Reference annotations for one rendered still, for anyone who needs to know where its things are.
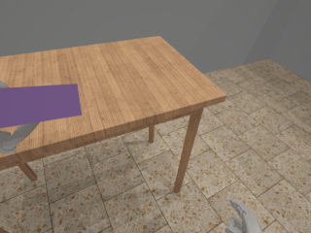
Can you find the robot right hand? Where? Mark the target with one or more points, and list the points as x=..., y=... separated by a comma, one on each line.
x=248, y=224

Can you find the table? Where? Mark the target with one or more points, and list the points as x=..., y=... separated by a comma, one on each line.
x=123, y=86

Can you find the sponge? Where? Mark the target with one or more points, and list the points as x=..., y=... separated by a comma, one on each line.
x=31, y=104

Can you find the robot left hand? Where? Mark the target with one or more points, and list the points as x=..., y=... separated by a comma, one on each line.
x=8, y=142

